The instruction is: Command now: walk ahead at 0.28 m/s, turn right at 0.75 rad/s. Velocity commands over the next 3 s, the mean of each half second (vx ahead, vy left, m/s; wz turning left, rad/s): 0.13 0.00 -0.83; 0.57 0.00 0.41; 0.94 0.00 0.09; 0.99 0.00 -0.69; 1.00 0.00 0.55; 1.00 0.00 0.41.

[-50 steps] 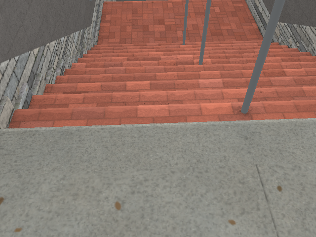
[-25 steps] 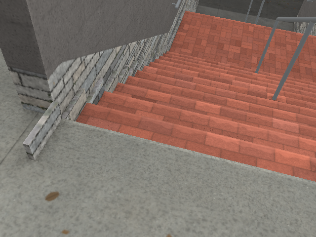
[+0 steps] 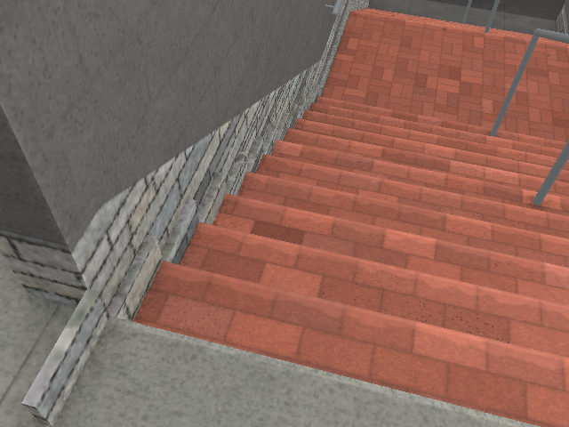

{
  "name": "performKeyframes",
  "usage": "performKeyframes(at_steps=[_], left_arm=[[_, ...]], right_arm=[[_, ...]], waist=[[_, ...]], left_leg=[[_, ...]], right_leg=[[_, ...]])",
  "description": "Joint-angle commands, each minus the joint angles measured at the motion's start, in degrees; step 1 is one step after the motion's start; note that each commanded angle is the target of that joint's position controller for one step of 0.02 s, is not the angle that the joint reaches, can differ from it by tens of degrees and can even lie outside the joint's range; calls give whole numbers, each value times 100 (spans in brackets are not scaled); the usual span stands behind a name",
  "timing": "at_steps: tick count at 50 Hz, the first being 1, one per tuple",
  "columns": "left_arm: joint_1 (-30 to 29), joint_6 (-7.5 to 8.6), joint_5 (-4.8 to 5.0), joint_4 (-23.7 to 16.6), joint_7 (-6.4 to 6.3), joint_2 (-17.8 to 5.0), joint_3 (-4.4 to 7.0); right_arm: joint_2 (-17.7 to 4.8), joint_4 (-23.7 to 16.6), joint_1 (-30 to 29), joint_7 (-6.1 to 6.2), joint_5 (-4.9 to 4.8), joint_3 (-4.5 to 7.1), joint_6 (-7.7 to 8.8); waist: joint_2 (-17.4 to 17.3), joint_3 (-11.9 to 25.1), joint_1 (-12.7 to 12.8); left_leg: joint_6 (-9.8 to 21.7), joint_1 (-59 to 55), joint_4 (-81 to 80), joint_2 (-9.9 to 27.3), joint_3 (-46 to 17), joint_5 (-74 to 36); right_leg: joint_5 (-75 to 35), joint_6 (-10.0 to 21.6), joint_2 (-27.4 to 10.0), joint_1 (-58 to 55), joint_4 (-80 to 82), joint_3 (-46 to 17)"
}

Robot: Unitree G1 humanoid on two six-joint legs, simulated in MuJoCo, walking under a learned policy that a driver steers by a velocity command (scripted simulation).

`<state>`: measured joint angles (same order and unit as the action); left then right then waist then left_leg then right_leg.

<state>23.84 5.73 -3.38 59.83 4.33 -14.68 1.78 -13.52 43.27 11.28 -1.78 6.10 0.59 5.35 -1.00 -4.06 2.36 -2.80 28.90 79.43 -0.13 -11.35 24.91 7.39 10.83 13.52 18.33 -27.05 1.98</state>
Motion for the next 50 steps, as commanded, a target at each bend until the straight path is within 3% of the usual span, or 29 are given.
performKeyframes(at_steps=[1,3,7,11,13,14,15,16,17,18,19,20,22,24,26,27,28,29,30,31,32,33,35,36,37,39,42,45,50], left_arm=[[-1295,365,91,-1055,204,-300,15],[-777,493,-52,-1064,116,-948,247],[131,430,123,-1266,-207,-1017,351],[122,280,348,-1676,-236,-1169,528],[-276,191,268,-1813,-114,-1051,538],[-696,176,258,-1941,-37,-919,457],[-714,166,255,-2063,63,-496,265],[-151,174,140,-2212,31,66,112],[17,80,47,-2225,-52,-534,214],[-198,-69,-4,-2129,-153,-1042,340],[-270,-197,-4,-2106,-292,-1215,396],[-290,-237,-84,-2130,-370,-1232,377],[-805,-198,-200,-2412,-215,-614,79],[-1000,-261,11,-2630,32,-379,-133],[-1018,-333,170,-2533,194,-495,-181],[-419,-311,261,-2162,266,-569,-139],[-58,-292,229,-1958,271,-867,-25],[-371,-613,306,-2271,-126,-570,-48],[-9,-344,-8,-2122,-79,-1475,121],[320,-110,-83,-2140,-184,-1241,127],[570,67,-8,-2078,-357,-1403,183],[156,172,-173,-2048,-429,-1108,87],[-773,209,78,-2153,-477,-519,-86],[-888,194,93,-2122,-492,-415,-169],[-433,-40,339,-2033,-453,-1190,148],[-508,-115,319,-1934,-421,-1013,129],[-138,-54,268,-1727,-447,-651,108],[109,25,223,-1545,-568,-645,157],[139,38,113,-1290,-618,-1012,308]], right_arm=[[-549,-533,1159,246,-135,32,-29],[-597,-655,680,302,-403,14,-57],[-503,-970,-461,192,-482,19,-196],[-687,-885,-777,225,-579,105,-122],[-880,-660,-339,345,-652,195,-33],[-1004,-451,314,371,-760,242,24],[-1233,-296,940,415,-841,294,106],[-1749,-333,996,441,-682,353,210],[-1532,-566,397,437,-363,401,190],[-1369,-643,118,483,-426,451,214],[-1165,-667,-355,465,-654,380,205],[-868,-828,-733,458,-764,271,209],[-961,-901,-815,580,-694,291,211],[-1460,-869,-846,631,-609,473,162],[-1549,-769,-600,549,-568,512,97],[-1095,-730,-829,319,-510,294,58],[-1405,-552,-461,135,-399,399,-78],[-1237,-190,813,14,-484,369,-309],[-1484,-405,207,-91,-219,497,-162],[-1133,-683,-408,-67,-292,348,-79],[-300,-1011,-773,-100,-400,44,39],[-93,-993,-913,-131,-338,-70,82],[-628,-599,-275,19,-361,108,51],[-669,-545,-181,60,-332,134,42],[-1313,-479,66,-59,-515,451,-147],[-948,-486,133,-182,-535,424,-412],[-640,-655,-213,-174,-537,404,-601],[-545,-808,-658,-263,-457,383,-595],[-468,-941,-1047,-338,-502,303,-608]], waist=[[161,610,-1064],[-139,563,-828],[259,650,-406],[725,573,-256],[560,735,-429],[392,1038,-786],[-35,1781,-872],[-1329,2439,-353],[-963,2115,-438],[-525,1165,-496],[-415,961,-226],[-544,975,-60],[-608,857,-136],[-355,798,-104],[-424,852,-322],[-228,791,-35],[-346,410,-67],[-601,897,-169],[-379,299,-155],[-17,434,416],[1214,596,734],[1289,-17,584],[911,395,-80],[847,339,-165],[-75,478,-129],[566,38,-250],[692,-275,-171],[590,-414,-97],[581,-665,64]], left_leg=[[161,-885,-734,325,415,-11],[-178,-761,-1810,291,608,-738],[-326,-686,-2963,-31,815,-1771],[-355,-223,-4434,-164,515,-1800],[-165,-668,-5260,-149,439,-1899],[254,-1809,-5839,-26,499,-2638],[1142,-3376,-5817,675,-80,-4340],[2883,-5042,-5620,2211,-1729,-7266],[3440,-5040,-5967,3161,-2524,-7071],[2812,-3898,-6132,2772,-1825,-6349],[2167,-3058,-6326,2153,-861,-5622],[1868,-2504,-6470,1764,-240,-5182],[1753,-1606,-6769,1256,513,-4894],[1576,-1223,-6782,810,1042,-4714],[1286,-1389,-6497,750,982,-4396],[884,-684,-6342,713,855,-2793],[1265,-130,-6435,753,555,-994],[1175,-496,-5896,833,415,-1132],[1516,123,-6060,957,-269,1156],[1421,1145,-5437,1007,-672,1309],[929,2604,-4316,160,202,645],[778,3254,-3176,77,213,-41],[610,2877,-1879,173,310,-806],[557,2719,-1692,89,354,-1215],[493,1955,-1744,208,374,-1376],[402,2085,-1448,209,662,-1923],[428,2395,-1409,370,754,-2360],[575,2195,-2244,525,933,-2666],[912,951,-3552,549,1802,-2055]], right_leg=[[-4093,1287,-1746,1183,1534,-2395],[-4580,850,-1444,897,1151,-2088],[-3944,-392,-939,243,552,-2214],[-3463,-22,-1352,-1151,160,-3264],[-3839,59,-1498,-1465,-151,-3642],[-3968,-113,-1329,-1129,-431,-3624],[-3278,-454,-845,-659,-1041,-3252],[1188,-1102,81,851,-2297,-2315],[3644,-1299,-42,2080,-3341,-1672],[3468,-1387,-717,2012,-3945,-1393],[3064,-1450,-1056,1513,-4119,-1161],[2747,-1518,-1213,1138,-4159,-960],[2323,-1593,-1336,603,-4340,-258],[2217,-1706,-1449,220,-3279,150],[1575,-1829,-1623,-55,-1760,48],[842,-1853,-1802,-944,-888,-241],[734,-1744,-1237,-1288,-700,331],[1441,-1199,-984,-1585,242,330],[1234,-903,-1245,-1626,-780,186],[1434,-421,-1840,-2331,-378,-530],[3122,770,-3393,-2998,1061,-2687],[3329,1133,-4177,-2578,2013,-4277],[2815,337,-3718,-2308,1871,-3086],[2452,82,-3468,-2178,1937,-2415],[2096,-266,-3134,-1715,2029,-1653],[1441,-477,-2816,-1432,2165,-711],[1179,-467,-2865,-1426,2134,-106],[1072,-540,-2957,-1570,2219,349],[-387,-610,-2853,-1885,2017,1376]])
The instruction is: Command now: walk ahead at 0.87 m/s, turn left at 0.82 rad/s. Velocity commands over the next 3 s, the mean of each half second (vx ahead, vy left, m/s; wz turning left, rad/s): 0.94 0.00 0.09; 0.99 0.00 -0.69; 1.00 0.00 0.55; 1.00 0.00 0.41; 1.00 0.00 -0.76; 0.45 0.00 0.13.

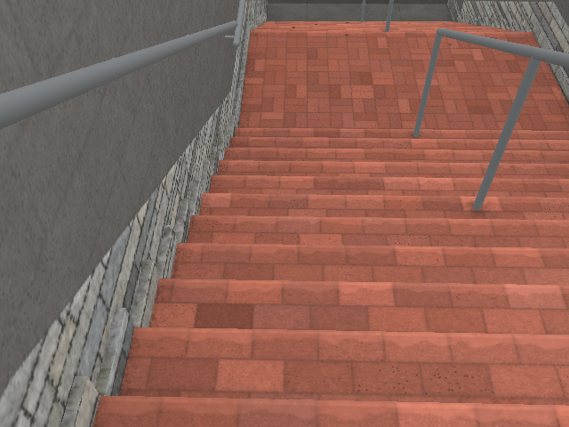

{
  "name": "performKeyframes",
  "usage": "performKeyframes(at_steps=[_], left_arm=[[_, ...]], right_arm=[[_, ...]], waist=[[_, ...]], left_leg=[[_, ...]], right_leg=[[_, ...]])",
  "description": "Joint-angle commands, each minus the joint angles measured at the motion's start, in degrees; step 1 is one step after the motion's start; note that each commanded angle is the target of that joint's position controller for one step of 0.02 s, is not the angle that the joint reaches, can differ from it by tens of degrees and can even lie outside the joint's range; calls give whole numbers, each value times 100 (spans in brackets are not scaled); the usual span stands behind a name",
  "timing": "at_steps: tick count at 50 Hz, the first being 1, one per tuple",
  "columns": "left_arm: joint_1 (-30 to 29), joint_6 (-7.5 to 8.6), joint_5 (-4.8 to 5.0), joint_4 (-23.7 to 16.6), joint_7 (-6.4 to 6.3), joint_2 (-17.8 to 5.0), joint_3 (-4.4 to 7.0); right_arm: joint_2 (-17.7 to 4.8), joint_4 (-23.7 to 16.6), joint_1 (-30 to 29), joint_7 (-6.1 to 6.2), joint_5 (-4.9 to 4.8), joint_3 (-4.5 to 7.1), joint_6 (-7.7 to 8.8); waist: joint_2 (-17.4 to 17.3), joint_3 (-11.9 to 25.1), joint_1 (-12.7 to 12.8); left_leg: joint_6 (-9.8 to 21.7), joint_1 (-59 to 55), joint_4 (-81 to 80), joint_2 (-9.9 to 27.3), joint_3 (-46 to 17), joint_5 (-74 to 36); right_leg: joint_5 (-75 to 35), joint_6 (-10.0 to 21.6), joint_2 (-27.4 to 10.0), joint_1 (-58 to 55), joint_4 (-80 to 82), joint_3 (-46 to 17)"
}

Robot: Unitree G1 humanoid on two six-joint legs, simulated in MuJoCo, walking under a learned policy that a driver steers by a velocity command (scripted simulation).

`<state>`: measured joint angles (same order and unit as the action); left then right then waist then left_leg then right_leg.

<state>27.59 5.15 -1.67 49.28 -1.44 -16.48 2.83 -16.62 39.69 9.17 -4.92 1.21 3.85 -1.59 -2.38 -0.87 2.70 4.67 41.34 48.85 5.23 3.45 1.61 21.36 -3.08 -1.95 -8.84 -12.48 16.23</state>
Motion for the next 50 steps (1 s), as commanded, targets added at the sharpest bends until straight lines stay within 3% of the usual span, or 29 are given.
performKeyframes(at_steps=[1,3,5,6,7,8,10,14,18,21,25,27,29,30,31,32,33,34,35,36,38,39,40,42,45,47,48,49,50], left_arm=[[-254,75,-48,-191,-53,-926,224],[-226,-151,-29,-120,-80,-1198,286],[-591,-233,-100,-316,-52,-1338,278],[-203,-176,-162,-788,152,-308,24],[-965,-21,-26,-1033,135,-564,35],[-1036,98,142,-1063,150,-776,82],[-673,89,92,-667,175,-685,37],[-743,-504,25,-451,317,-250,13],[-1083,-469,213,-532,444,-295,177],[-1553,-492,39,-432,674,170,39],[-1137,-486,-119,-191,557,-118,162],[-487,-637,-314,42,348,-319,220],[1137,-732,-189,467,210,-732,416],[1937,-629,8,660,180,-559,419],[1571,-596,269,758,148,-672,296],[1725,-459,304,773,75,-631,190],[1452,-403,248,615,114,-439,169],[979,-343,226,502,117,-450,138],[40,-286,163,44,63,-1258,334],[-428,-171,65,-292,-33,-1089,256],[-295,-85,-48,-51,92,-711,94],[13,-9,142,134,74,-291,3],[-66,13,351,114,109,-125,-94],[94,-66,316,176,150,-335,-78],[-302,-143,-55,292,36,-484,-41],[-1115,-70,12,317,82,-406,88],[-972,36,183,10,20,303,-83],[-518,48,136,-207,-83,513,-198],[-829,2,-152,-102,-87,443,-225]], right_arm=[[-236,-547,-689,20,-12,4,77],[-428,-475,-12,58,23,88,62],[-964,238,2470,266,15,371,123],[-1640,143,1780,375,-28,468,105],[-1551,-105,1809,380,-128,466,144],[-1427,150,1853,496,-59,441,146],[-918,89,1196,492,103,291,234],[-589,365,1250,475,-157,90,657],[-396,723,1141,541,-252,12,924],[-298,965,1433,751,-366,-116,980],[-345,982,1434,815,-150,-115,981],[-494,1011,1149,940,-100,-118,836],[-586,813,359,1026,-148,-32,603],[-388,815,-342,1081,45,-10,409],[283,317,-936,1016,113,-194,414],[180,31,43,901,137,-228,536],[-95,92,352,775,140,-191,694],[-130,184,480,700,240,-142,750],[-20,122,543,761,352,-215,755],[-567,20,-15,764,288,-97,706],[-403,583,46,615,258,-67,600],[-497,426,-184,572,115,15,658],[-296,328,-293,388,196,-101,652],[265,193,-411,288,-74,-273,509],[-307,886,1949,500,-256,-3,517],[-821,1724,4147,667,133,314,620],[-697,1779,3892,495,334,220,703],[-579,1677,3283,376,190,101,732],[-179,1689,3046,313,19,14,763]], waist=[[713,-847,-66],[913,-214,-494],[417,989,-1684],[-1824,1089,-783],[-1074,1309,-1152],[-709,733,-1029],[420,365,-501],[182,-399,-375],[120,-520,-121],[-96,-404,-289],[-122,-678,-163],[-284,-326,200],[101,-383,1135],[1216,-706,1960],[2032,-1264,1369],[1202,-749,352],[-265,60,101],[-753,-71,-338],[430,83,-637],[-227,-433,-653],[-41,-300,-431],[-92,-205,-206],[-320,-65,-160],[510,-145,167],[963,248,-943],[-394,67,-2230],[-970,-165,-1581],[-1126,59,-762],[-337,-251,-728]], left_leg=[[298,-703,-583,-195,524,683],[704,-1558,-460,-823,880,1863],[1047,-4899,-1029,-1036,36,2440],[1670,-6405,-2395,667,-3390,4053],[1719,-6076,-3142,1111,-4832,2688],[1387,-5466,-3167,1089,-3832,1785],[1120,-3736,-3153,865,-2646,1888],[539,-2978,-3669,682,-1538,855],[-253,-2397,-3159,-135,236,91],[-470,-1408,-2749,-122,597,1195],[-628,-1888,-1073,148,1052,-549],[-606,-2504,473,414,1208,-3299],[-501,-2318,3930,360,997,-4405],[-456,-1220,7449,-331,928,-296],[-317,1033,8105,-938,534,4042],[-450,2106,6851,-566,-369,3135],[-412,2147,5558,-257,-1023,2639],[-363,2215,4600,-223,-1052,2201],[-567,2254,4028,50,-1530,2486],[-911,1124,1756,301,-1646,1556],[-871,-1155,1346,-115,-611,-318],[-716,-922,494,45,-926,-2219],[-583,-1977,-639,-162,-539,-3539],[-715,-3522,-1134,-659,-129,-2890],[-644,-4182,-1730,-525,-302,-2435],[-136,-5863,-2699,-145,-323,-2090],[217,-6529,-708,725,-1323,-2997],[919,-6289,-1028,1407,-3039,-2542],[1263,-5531,-1623,1464,-3437,-894]], right_leg=[[-3132,760,-1300,705,123,99],[-6060,735,-1466,377,-1460,233],[-5533,525,-1313,2213,-4937,82],[826,93,-45,5241,-6940,-383],[579,65,166,5790,-7392,-1656],[161,152,-186,5647,-7125,-1881],[-365,335,-632,4622,-6205,-1988],[-1395,552,-515,4639,-5026,-2751],[-4348,720,-29,4131,-2943,-2175],[-6236,714,332,2755,-2648,-1518],[-5826,891,601,2555,-2917,-940],[-4525,1102,842,1909,-3055,-521],[-2594,1661,462,1088,-1315,-1053],[-3426,2248,22,518,95,-1624],[-6321,1954,-58,179,-1609,-1909],[-7401,2174,-567,-630,-2312,-3395],[-5252,2526,-946,-785,-2049,-4482],[-4124,2444,-878,-80,-2127,-4479],[-2355,3132,-1644,944,-1650,-6404],[-1681,3071,-1459,2439,-832,-6396],[-3368,2674,-478,3765,-1634,-4787],[-2631,2392,-8,3395,-2412,-4432],[-1089,1939,583,4141,-2619,-3767],[-666,1666,782,4799,-2684,-3666],[-1995,1466,932,3277,-5337,-3401],[-1176,1409,1312,4610,-9694,-2809],[1975,1341,1632,6963,-11327,-2683],[1514,1333,1126,7723,-10936,-2522],[1316,1413,749,8004,-10438,-2512]])
Over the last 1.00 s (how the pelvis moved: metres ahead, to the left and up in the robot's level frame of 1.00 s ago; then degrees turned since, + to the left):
0.29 0.02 0.01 -13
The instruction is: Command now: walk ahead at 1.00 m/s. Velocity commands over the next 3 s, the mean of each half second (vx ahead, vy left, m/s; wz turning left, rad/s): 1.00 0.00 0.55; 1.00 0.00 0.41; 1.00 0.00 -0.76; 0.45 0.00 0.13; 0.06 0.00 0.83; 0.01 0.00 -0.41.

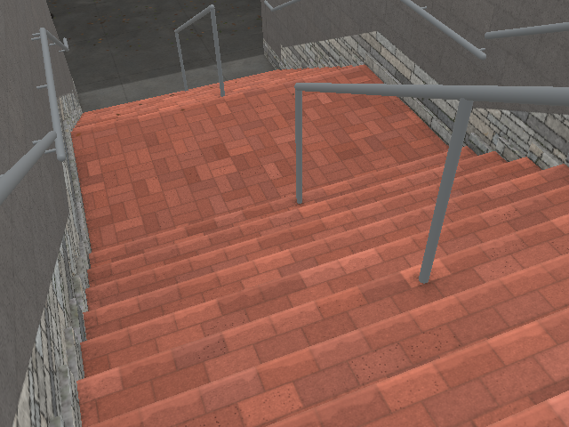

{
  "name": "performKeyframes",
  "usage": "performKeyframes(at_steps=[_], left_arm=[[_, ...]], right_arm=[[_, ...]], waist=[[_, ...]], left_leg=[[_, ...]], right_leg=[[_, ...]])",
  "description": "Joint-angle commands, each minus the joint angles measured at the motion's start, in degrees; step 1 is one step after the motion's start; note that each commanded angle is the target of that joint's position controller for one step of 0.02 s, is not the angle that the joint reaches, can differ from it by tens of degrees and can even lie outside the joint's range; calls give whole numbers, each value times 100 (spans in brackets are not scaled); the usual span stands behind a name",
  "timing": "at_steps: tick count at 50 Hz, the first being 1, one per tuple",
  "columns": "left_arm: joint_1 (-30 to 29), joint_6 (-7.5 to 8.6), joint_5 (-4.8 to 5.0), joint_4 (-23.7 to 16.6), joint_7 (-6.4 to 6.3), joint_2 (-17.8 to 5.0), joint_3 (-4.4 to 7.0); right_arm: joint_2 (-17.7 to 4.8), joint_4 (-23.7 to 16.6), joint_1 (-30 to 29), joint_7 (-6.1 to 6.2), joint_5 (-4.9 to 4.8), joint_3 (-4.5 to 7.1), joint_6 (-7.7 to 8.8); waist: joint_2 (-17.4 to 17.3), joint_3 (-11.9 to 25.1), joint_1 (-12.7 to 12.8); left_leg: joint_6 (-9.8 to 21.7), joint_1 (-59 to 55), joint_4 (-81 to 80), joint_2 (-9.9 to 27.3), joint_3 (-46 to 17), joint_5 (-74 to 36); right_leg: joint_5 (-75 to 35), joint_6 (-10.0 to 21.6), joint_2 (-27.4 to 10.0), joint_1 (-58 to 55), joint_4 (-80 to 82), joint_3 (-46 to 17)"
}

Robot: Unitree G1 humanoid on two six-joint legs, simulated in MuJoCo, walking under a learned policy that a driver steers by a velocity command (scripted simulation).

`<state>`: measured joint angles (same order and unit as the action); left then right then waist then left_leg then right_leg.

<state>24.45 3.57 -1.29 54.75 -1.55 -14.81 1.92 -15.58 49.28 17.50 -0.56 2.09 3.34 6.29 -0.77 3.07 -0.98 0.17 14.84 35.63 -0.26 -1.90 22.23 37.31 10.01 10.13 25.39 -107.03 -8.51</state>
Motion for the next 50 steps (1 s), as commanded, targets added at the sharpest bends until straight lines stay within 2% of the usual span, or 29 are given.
performKeyframes(at_steps=[1,2,4,6,8,9,12,14,15,16,17,18,20,22,24,28,31,32,33,34,37,40,42,44,46,47,48,49,50], left_arm=[[-1084,75,-526,-797,-57,237,-123],[-1634,55,-538,-1331,73,260,-182],[-2205,-13,-118,-1381,225,-384,-11],[-1404,-120,-102,-707,374,-309,-21],[-2300,55,-155,-940,456,-323,-81],[-2591,91,-156,-1015,453,-227,-149],[-2525,-22,308,-1145,334,318,-206],[-963,-47,232,-818,155,-213,70],[46,-38,-109,-448,117,-705,267],[476,16,-396,-443,176,-738,223],[613,66,-263,-348,303,-747,243],[553,138,-83,-229,282,-1104,479],[33,311,-299,-255,237,-157,235],[3,411,-130,-13,184,8,187],[-470,434,-75,-5,66,-341,269],[-1124,647,64,85,19,-58,155],[-1691,417,94,-35,67,-754,265],[-2348,328,62,-171,29,-915,331],[-2874,140,-152,-159,-19,-574,242],[-1657,166,-233,-841,-121,-216,133],[-28,251,-500,-237,30,-423,171],[-541,1,-298,-494,-12,-488,171],[-1038,163,-156,-581,209,-539,180],[-1324,76,38,-682,334,-38,-2],[450,-146,82,-101,229,-543,235],[1705,-284,99,405,134,-780,381],[3628,-214,37,753,105,-814,471],[3512,-251,225,896,229,-676,409],[2325,-98,278,649,244,-287,60]], right_arm=[[-122,743,2079,-73,-172,6,45],[-745,638,1280,106,-123,135,120],[-195,415,526,329,28,-66,17],[-807,467,795,262,-93,174,7],[-67,468,884,296,-402,-36,54],[-230,379,930,304,-362,31,39],[-305,732,1878,250,-155,106,-228],[-469,879,2019,323,-140,116,-396],[-494,730,1604,299,-237,192,-320],[-35,489,1723,270,-467,150,-187],[-46,394,2147,372,-467,50,-156],[-218,248,1793,371,-237,47,-216],[-412,222,460,335,106,263,-284],[12,185,27,185,196,266,-445],[333,124,94,79,198,145,-530],[445,-76,-119,-451,-267,68,-478],[-530,805,2517,-28,-61,358,-794],[-854,1032,3565,100,-30,445,-812],[-992,906,3136,85,-126,426,-802],[-1464,773,2191,94,-137,294,-677],[-845,441,1446,195,-196,139,-458],[-1152,329,569,275,-9,246,-92],[-484,237,-16,297,-337,107,127],[-495,310,261,268,-406,91,165],[-500,280,-256,274,-218,91,83],[-656,225,-402,214,-72,202,-19],[-736,116,-1352,224,-194,207,-41],[52,-58,-2303,219,-13,70,-109],[699,-804,-1311,304,-107,-207,-66]], waist=[[615,-1026,-211],[-839,-1086,139],[-100,-1697,403],[-276,-993,448],[319,-1398,343],[347,-1377,70],[-723,-994,-466],[-485,-489,388],[28,-114,904],[480,738,698],[785,1576,540],[1537,1602,683],[301,-281,605],[-179,-1138,233],[946,-978,-75],[441,-866,-546],[457,337,-1826],[-580,190,-2739],[-1134,-843,-2910],[-1942,-1101,-984],[1144,-690,140],[34,-759,420],[691,-734,574],[-37,-784,188],[-679,-290,856],[-223,-52,1404],[198,-37,2872],[1253,-1121,3018],[1865,-1469,996]], left_leg=[[1667,-2063,-256,1788,-2843,-2117],[2141,-1343,-984,2496,-4789,184],[1892,2218,-1418,1503,-3689,869],[1686,3184,-1041,1293,-2546,-591],[1444,2884,-226,536,-2209,1048],[1272,2819,41,84,-1650,1027],[1192,1485,1260,-18,-1501,-720],[1266,1127,3727,45,-1369,-1395],[1203,2020,5662,-210,-1015,19],[1154,3576,7278,-188,-978,1867],[1136,4401,7191,278,-888,1442],[1007,4912,7089,400,-644,687],[966,4799,5690,690,-758,-552],[667,3737,3823,971,-726,-855],[461,3061,3550,809,-70,-1785],[502,-988,832,24,1062,-6299],[1111,-3219,1921,-659,1881,-4390],[1688,-4271,835,-245,1136,-4219],[2068,-3472,-317,190,241,-3388],[1520,-3548,506,650,-943,-7480],[1911,-1747,183,1270,-2647,-4171],[2040,947,-186,1415,-2735,-4246],[1167,2307,490,198,-1000,-1384],[857,2663,409,39,-504,-1237],[551,1861,2248,211,172,-3912],[470,1799,3750,227,531,-5393],[372,2747,7360,3,744,-5642],[503,4230,10381,-1169,969,473],[736,5303,9277,-1021,176,1183]], right_leg=[[-196,115,-969,4775,-167,-107],[-893,-198,-1639,4969,1358,-493],[-3415,-882,-1941,2150,4129,-312],[-3866,-1012,-1538,-234,3361,592],[-6620,-964,-1673,-53,5205,345],[-6613,-997,-1193,-465,6326,1036],[-4675,-1157,-616,-1575,7715,1223],[-4949,-907,-1149,-2975,8763,624],[-5071,-617,-1783,-4191,8642,129],[-7491,-606,-2693,-5889,6373,-294],[-7518,-523,-3457,-6647,5950,-823],[-4145,127,-3632,-5992,6774,-1934],[-3673,69,-3198,-3337,7211,-1367],[-4622,-145,-3332,-1092,7248,-763],[-4540,-197,-3103,-613,7193,-160],[-1471,-927,-2017,2015,6879,2115],[-6195,-1058,-2196,1174,3172,2373],[-4805,-1143,-1842,2189,189,2251],[-471,-1017,-1073,3051,-2186,1935],[106,-1004,-1205,4108,-750,1183],[-863,-1081,-1737,3362,1875,314],[-3189,-1410,-1571,1380,3443,669],[-6660,-1024,-1482,-477,6224,777],[-6969,-869,-952,-1982,6489,1308],[-6024,-450,-458,-2853,5831,1620],[-4938,-332,-272,-3589,5953,1877],[-5156,379,-828,-4793,7103,1519],[-5065,720,-1422,-3985,7875,403],[-8577,485,-1815,-3487,6839,-940]])
Over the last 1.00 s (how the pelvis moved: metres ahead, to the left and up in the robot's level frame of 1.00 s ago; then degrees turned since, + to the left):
0.74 0.15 -0.31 -19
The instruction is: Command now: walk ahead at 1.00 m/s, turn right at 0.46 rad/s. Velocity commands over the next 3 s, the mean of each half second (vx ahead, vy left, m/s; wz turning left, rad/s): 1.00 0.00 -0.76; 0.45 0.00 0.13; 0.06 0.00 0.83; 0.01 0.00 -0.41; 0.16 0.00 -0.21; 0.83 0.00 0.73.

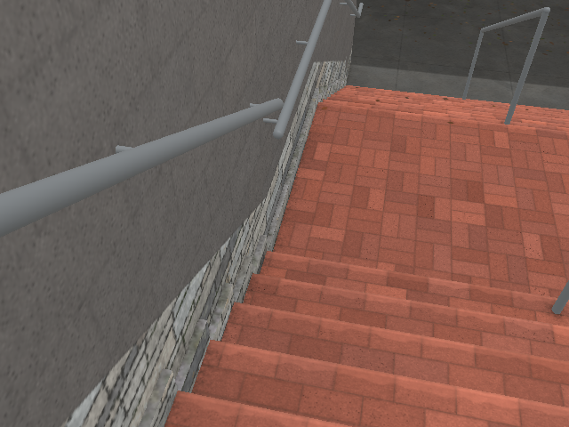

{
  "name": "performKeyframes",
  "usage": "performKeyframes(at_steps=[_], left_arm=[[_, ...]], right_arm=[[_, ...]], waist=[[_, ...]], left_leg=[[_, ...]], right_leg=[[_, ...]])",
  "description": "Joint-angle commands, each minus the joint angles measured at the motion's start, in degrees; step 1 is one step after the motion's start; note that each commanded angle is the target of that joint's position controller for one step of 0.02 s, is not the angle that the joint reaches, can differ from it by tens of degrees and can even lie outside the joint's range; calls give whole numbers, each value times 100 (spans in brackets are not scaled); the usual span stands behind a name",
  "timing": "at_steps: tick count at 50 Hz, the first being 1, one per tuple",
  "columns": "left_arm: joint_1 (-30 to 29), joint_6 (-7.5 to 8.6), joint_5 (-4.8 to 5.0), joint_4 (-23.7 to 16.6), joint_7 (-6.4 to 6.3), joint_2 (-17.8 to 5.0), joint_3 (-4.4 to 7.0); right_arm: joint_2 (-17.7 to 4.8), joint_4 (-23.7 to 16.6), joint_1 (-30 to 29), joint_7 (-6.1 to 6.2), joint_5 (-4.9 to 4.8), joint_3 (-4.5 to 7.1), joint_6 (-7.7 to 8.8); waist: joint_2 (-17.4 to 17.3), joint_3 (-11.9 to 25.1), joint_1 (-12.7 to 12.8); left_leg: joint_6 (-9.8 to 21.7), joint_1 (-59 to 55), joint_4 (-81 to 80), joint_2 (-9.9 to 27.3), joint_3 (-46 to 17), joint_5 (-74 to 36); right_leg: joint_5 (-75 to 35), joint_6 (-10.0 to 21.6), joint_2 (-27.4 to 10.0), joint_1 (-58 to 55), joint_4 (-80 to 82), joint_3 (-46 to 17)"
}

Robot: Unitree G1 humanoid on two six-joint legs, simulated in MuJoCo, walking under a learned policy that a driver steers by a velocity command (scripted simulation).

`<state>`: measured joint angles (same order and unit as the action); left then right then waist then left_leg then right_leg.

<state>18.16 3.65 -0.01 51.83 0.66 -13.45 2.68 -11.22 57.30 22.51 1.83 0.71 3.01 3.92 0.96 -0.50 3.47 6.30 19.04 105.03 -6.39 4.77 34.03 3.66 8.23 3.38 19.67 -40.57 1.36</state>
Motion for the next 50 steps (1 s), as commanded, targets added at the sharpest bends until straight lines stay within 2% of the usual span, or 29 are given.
performKeyframes(at_steps=[1,3,5,6,8,10,13,15,16,17,18,19,20,22,24,28,30,31,32,33,34,35,36,37,38,41,45,49,50], left_arm=[[2250,39,18,840,50,-346,-25],[1271,185,-217,581,-13,-806,56],[350,277,-420,92,-202,-1079,100],[689,290,-334,213,-198,-1201,168],[471,289,-15,209,-267,-373,26],[1016,125,125,273,-168,-539,67],[1280,-187,-143,406,-198,-545,78],[768,-229,-170,331,-154,-904,147],[965,-151,38,17,-119,-383,113],[1335,-189,23,-107,-275,-300,19],[989,-170,-142,-235,-313,-397,-41],[42,-243,-461,-312,-224,-557,80],[-629,-173,-452,-582,-186,-662,178],[-873,-225,-278,-552,-96,-369,150],[-658,-364,-317,-526,76,-95,105],[-1251,-160,-203,-579,342,97,-39],[-720,-193,-320,-273,135,-104,-13],[545,-218,-367,213,11,-283,108],[1597,-219,-292,582,-48,-592,153],[3474,-52,-802,917,256,-950,163],[1704,-87,-353,546,46,-1742,387],[1714,-2,-727,398,491,-1619,261],[957,152,-448,321,529,-1120,105],[149,350,-487,395,416,-808,18],[-644,369,-478,-169,431,-675,-84],[-849,354,-754,-343,445,-791,-112],[-561,521,-738,-477,-90,-662,-238],[-225,489,-818,-699,-14,-793,-240],[-53,464,-554,-682,-114,-707,-214]], right_arm=[[65,-1522,-984,37,238,-163,165],[-117,-1161,-759,56,600,-112,104],[-514,-1620,-1911,-13,310,-75,-40],[-492,-1252,-1548,-85,266,-32,-105],[-477,-1303,-1533,-221,141,-107,147],[-67,-1396,-1912,-363,130,-226,77],[-99,-1397,-1326,-149,-23,-203,129],[-663,-853,492,-36,165,76,114],[-1111,-823,956,-76,256,165,134],[-986,-829,989,-183,202,180,123],[-1423,-804,927,-192,84,366,227],[-837,-797,559,-172,10,303,209],[-473,-790,317,-170,162,145,379],[-303,-639,-155,-63,1,33,455],[-801,-710,-657,45,-55,138,430],[-385,-434,-166,-37,-372,-23,584],[-819,-220,176,-1,-246,21,275],[-1060,-46,352,14,-165,52,192],[-1130,-106,58,-11,-139,17,149],[-1645,-106,217,-788,929,15,269],[-753,-481,1003,-140,-541,97,229],[-1023,-645,975,-839,123,-83,242],[-1337,-821,358,-803,156,98,291],[-1165,-815,206,-654,366,78,374],[-474,-525,828,-561,543,-82,356],[-193,-388,1077,-539,495,-279,109],[-335,-600,107,-513,526,-176,122],[-543,-831,174,-587,619,31,-33],[-760,-825,-198,-557,633,134,-14]], waist=[[342,-540,-194],[-741,-810,-842],[-229,-951,-804],[81,-551,-780],[-639,-446,-791],[-2,-248,-118],[507,-531,-184],[-126,-23,-1191],[-891,841,-908],[-669,1224,-706],[-1284,1350,-865],[-1,486,-851],[-20,-270,-869],[167,-1329,-289],[-924,-802,66],[-59,-675,-266],[-414,-427,-313],[-199,466,344],[138,467,1132],[1415,237,1836],[101,1142,306],[-606,2001,880],[-642,800,414],[-853,-26,-120],[-414,174,-531],[-413,563,-898],[-208,339,-551],[110,-154,-752],[-209,-535,-466]], left_leg=[[154,4516,-18,322,-1140,-810],[-131,4100,-1452,618,-1353,-663],[-915,1338,-4220,635,-886,-2211],[-947,554,-3861,539,-735,-3213],[-806,-687,-5966,491,-601,-6410],[-706,-1300,-6593,218,-282,-5779],[-702,-1932,-8680,309,-496,-5199],[-292,-4004,-8197,922,-849,-4458],[96,-5460,-6469,2223,-1984,-5805],[194,-5874,-5927,2867,-2240,-6253],[1193,-5509,-6787,3644,-3679,-3278],[1115,-4056,-7658,3283,-3611,-1296],[898,-2723,-7528,3179,-3355,-1579],[309,-12,-7343,2635,-1931,-2826],[142,984,-7332,2466,-1400,-3090],[-321,1653,-6359,1384,398,-1924],[-142,1281,-4966,1401,296,-4834],[-112,1009,-3261,1523,237,-5790],[-230,2159,-1087,1215,220,-3162],[-1121,2963,1578,714,-1063,847],[-513,3745,-71,396,-1551,888],[-688,3492,214,774,-2270,-128],[-547,3628,-1196,885,-2050,-819],[-526,3329,-1807,912,-1913,-1608],[-877,2244,-3285,1296,-1861,-1936],[-1266,1074,-3351,1361,-1335,-2705],[-1104,1047,-6416,1511,-1153,-5964],[-947,849,-5493,1264,-708,-5531],[-908,1366,-6596,1240,-455,-5065]], right_leg=[[-2263,1037,-1596,-2598,963,-3418],[244,1214,-1430,-894,735,-4024],[1029,1540,-1210,2134,1863,-4319],[613,1495,-1105,2259,1302,-3969],[2178,746,99,2884,127,-2612],[1525,541,120,2149,-213,-2294],[1694,412,397,1218,-1844,-2228],[823,553,317,2143,-4896,-1850],[4072,425,446,3612,-6951,-1413],[3956,480,-150,4583,-7467,-869],[3251,300,-316,5371,-7676,-628],[2464,189,-652,5359,-6945,-667],[1497,14,-842,5024,-5424,-1298],[498,-309,-1071,3579,-3005,-1249],[-311,-290,-675,1746,-2852,-316],[-4081,-149,-26,-612,230,709],[-2272,-278,547,-1777,292,1261],[-3027,-149,311,-3183,539,877],[-3823,194,-128,-4341,995,482],[-4288,1316,-1521,-5466,1477,-1283],[-7000,835,-3171,-5525,196,-1954],[-5760,1954,-3371,-5090,303,-2428],[-4575,1445,-2822,-3314,743,-1954],[-3163,895,-2062,-1797,1111,-1097],[-4300,1153,-2533,-411,1408,-878],[-3614,1187,-2322,832,1286,-279],[-337,106,-1658,513,181,868],[-327,-205,-2364,565,-708,494],[636,-529,-2236,188,-848,696]])
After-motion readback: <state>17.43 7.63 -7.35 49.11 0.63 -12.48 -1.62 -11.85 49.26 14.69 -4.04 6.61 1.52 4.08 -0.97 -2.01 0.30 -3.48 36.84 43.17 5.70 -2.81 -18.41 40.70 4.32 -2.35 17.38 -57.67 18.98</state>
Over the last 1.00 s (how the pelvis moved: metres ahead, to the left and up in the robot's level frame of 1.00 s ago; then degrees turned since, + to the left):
0.81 0.19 -0.44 29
